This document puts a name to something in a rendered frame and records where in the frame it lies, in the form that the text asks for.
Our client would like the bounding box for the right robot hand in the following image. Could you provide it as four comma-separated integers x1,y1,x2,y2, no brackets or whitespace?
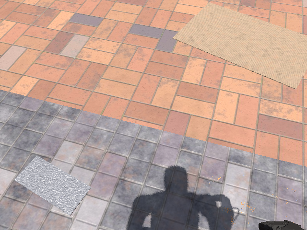
258,219,305,230

